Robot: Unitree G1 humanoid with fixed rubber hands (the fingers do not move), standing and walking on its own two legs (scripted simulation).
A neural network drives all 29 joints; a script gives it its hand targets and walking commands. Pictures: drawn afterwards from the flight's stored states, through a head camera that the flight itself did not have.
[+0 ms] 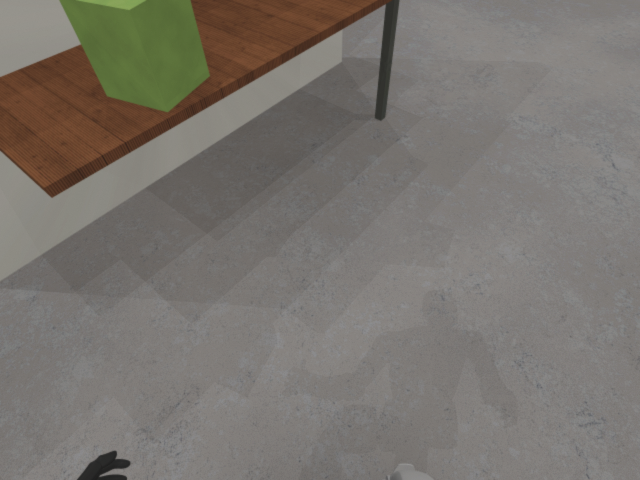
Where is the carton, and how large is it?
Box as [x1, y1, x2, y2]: [59, 0, 209, 111]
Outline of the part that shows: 59,0 108,96 168,111 209,75 190,0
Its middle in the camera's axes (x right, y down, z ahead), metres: -0.47 -0.53 +1.02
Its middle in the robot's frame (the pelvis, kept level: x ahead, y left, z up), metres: +1.17 +0.46 +0.00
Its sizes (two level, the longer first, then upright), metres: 0.210 0.200 0.250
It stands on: a table, 0.63 m high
